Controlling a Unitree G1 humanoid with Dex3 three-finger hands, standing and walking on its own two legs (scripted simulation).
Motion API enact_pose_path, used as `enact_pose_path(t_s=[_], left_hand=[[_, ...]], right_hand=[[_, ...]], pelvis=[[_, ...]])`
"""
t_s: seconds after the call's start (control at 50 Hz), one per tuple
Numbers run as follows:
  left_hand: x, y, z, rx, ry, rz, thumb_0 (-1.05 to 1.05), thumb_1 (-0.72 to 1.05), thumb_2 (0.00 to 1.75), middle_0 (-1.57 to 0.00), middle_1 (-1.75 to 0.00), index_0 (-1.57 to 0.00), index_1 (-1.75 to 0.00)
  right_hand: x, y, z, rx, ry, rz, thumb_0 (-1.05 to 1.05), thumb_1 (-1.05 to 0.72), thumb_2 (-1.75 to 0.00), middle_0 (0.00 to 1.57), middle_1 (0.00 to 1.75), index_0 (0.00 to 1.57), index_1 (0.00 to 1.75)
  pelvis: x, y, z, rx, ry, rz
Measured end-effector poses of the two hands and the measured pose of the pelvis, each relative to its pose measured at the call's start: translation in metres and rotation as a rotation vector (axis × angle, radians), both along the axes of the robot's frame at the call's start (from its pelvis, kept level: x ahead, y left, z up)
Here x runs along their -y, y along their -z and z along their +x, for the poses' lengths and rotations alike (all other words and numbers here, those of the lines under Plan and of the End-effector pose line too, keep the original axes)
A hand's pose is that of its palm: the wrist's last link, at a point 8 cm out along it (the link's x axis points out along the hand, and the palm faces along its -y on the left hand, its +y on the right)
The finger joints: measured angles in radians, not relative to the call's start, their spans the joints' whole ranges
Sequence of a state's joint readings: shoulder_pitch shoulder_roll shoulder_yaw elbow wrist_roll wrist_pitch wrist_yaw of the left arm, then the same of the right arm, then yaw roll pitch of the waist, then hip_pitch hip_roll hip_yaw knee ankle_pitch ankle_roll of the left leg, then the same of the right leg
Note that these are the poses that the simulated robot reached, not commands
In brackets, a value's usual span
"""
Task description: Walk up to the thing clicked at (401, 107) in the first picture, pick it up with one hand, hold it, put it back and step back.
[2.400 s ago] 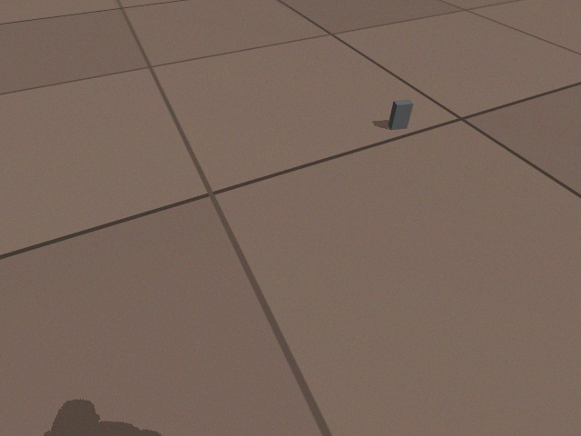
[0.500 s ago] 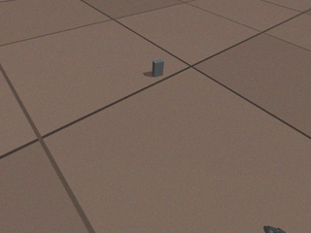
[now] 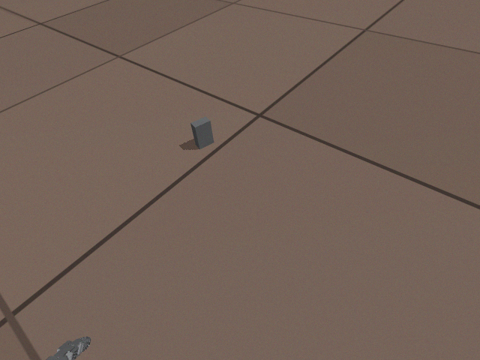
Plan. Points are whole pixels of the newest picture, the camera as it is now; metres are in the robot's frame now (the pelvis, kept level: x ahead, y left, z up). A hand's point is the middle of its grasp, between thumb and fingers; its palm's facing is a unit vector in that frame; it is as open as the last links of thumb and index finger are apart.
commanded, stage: walk up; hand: left
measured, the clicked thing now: (202, 133) +1.53 +0.25 -0.67
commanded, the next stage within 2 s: none
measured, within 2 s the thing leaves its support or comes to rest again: neither
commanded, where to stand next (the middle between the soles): +1.22 +0.05 m, yaw -1 degrees
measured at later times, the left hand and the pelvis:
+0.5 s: hand (101, 306) +0.30 +0.31 -0.14, palm faces -0.04 -0.93 -0.36, open 7.4 cm; pelvis +0.28 +0.03 +0.01, yaw -1 degrees
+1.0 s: hand (153, 181) +0.60 +0.24 -0.10, palm faces -0.01 -0.92 -0.40, open 7.4 cm; pelvis +0.51 -0.03 +0.02, yaw +0 degrees
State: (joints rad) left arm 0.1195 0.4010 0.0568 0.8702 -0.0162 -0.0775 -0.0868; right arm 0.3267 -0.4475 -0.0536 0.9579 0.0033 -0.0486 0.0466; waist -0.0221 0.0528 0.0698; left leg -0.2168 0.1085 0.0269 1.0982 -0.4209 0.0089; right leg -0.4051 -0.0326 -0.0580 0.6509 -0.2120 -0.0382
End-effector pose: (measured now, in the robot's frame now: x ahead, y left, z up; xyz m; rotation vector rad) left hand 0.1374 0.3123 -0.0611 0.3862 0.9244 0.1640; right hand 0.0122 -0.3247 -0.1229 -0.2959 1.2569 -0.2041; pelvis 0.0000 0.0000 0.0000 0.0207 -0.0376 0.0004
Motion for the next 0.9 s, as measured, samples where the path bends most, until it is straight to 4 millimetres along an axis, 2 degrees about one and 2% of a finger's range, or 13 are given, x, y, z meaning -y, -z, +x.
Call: enact_pose_path(t_s=[0.12, 0.26, 0.34, 0.42, 0.5, 0.62, 0.72, 0.8, 0.86, 0.9], left_hand=[[0.013, -0.002, 0.008, -0.111, -0.043, -0.014, 0.0, 0.9, 0.89, -0.21, -0.3, -0.21, -0.3], [-0.003, 0.011, 0.026, -0.224, -0.116, -0.02, 0.0, 0.9, 0.89, -0.21, -0.3, -0.21, -0.3], [-0.023, 0.029, 0.051, -0.284, -0.154, -0.021, 0.0, 0.9, 0.89, -0.21, -0.3, -0.21, -0.3], [-0.04, 0.049, 0.094, -0.332, -0.172, -0.016, 0.01, 0.9, 0.89, -0.21, -0.3, -0.21, -0.3], [-0.039, 0.044, 0.158, -0.311, -0.116, -0.029, 0.01, 0.9, 0.89, -0.2, -0.3, -0.2, -0.3], [-0.031, 0.027, 0.262, -0.214, -0.036, -0.043, 0.01, 0.9, 0.89, -0.2, -0.3, -0.2, -0.3], [-0.016, 0.015, 0.345, -0.153, 0.004, -0.025, 0.0, 0.9, 0.89, -0.2, -0.3, -0.2, -0.3], [0.0, 0.013, 0.406, -0.105, 0.013, 0.01, 0.0, 0.9, 0.89, -0.2, -0.3, -0.2, -0.3], [0.015, 0.012, 0.439, -0.055, -0.005, 0.028, 0.0, 0.9, 0.89, -0.2, -0.3, -0.2, -0.3], [0.024, 0.007, 0.45, -0.04, -0.02, 0.021, 0.0, 0.9, 0.89, -0.2, -0.3, -0.2, -0.3]], right_hand=[[-0.003, -0.023, 0.116, 0.14, -0.057, 0.034, 0.01, -0.9, -0.9, 0.2, 0.3, 0.2, 0.3], [-0.008, -0.039, 0.225, 0.164, -0.124, 0.013, 0.0, -0.9, -0.9, 0.2, 0.3, 0.21, 0.3], [-0.019, -0.041, 0.293, 0.178, -0.153, -0.01, 0.0, -0.9, -0.9, 0.2, 0.3, 0.2, 0.3], [-0.035, -0.042, 0.356, 0.231, -0.17, -0.042, 0.0, -0.9, -0.9, 0.2, 0.3, 0.21, 0.3], [-0.045, -0.053, 0.384, 0.268, -0.119, -0.034, 0.0, -0.9, -0.9, 0.2, 0.3, 0.21, 0.3], [-0.041, -0.055, 0.399, 0.207, -0.066, -0.026, 0.0, -0.9, -0.9, 0.21, 0.3, 0.21, 0.3], [-0.022, -0.04, 0.411, 0.128, -0.024, -0.009, 0.0, -0.9, -0.9, 0.21, 0.3, 0.21, 0.3], [0.003, -0.016, 0.435, 0.081, 0.01, 0.004, 0.0, -0.9, -0.9, 0.21, 0.3, 0.21, 0.3], [0.017, 0.0, 0.463, 0.048, 0.007, 0.006, 0.01, -0.9, -0.9, 0.21, 0.3, 0.21, 0.3], [0.02, 0.001, 0.486, 0.036, -0.008, 0.013, 0.01, -0.9, -0.9, 0.2, 0.3, 0.21, 0.3]], pelvis=[[0.007, -0.019, 0.061, -0.007, 0.025, -0.016], [0.002, -0.019, 0.14, -0.02, 0.016, -0.051], [-0.008, -0.009, 0.191, -0.022, 0.009, -0.063], [-0.023, 0.002, 0.241, -0.017, 0.01, -0.023], [-0.028, -0.009, 0.28, -0.009, 0.02, -0.02], [-0.025, -0.02, 0.339, -0.002, 0.031, -0.005], [-0.012, -0.017, 0.388, 0.005, 0.026, 0.007], [0.009, -0.003, 0.436, 0.009, 0.022, 0.021], [0.022, 0.005, 0.463, 0.017, 0.013, -0.009], [0.026, 0.001, 0.478, 0.022, 0.007, -0.005]])
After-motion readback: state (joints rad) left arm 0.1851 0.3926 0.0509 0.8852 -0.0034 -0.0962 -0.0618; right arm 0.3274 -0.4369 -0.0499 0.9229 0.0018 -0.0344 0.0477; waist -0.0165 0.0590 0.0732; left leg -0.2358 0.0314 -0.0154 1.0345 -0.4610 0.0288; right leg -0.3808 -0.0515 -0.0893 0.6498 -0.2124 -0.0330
